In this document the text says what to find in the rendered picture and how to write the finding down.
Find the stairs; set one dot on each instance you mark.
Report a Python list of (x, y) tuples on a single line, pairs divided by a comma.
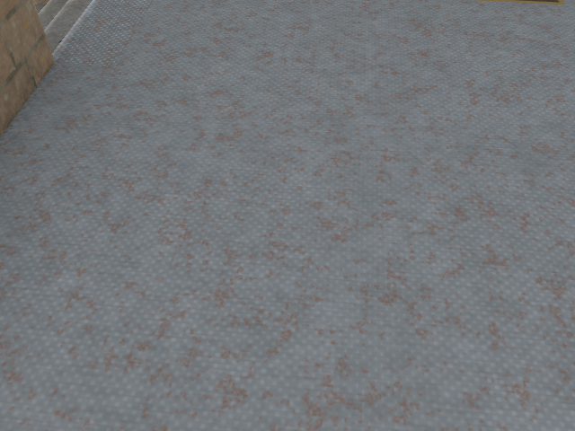
[(58, 17)]

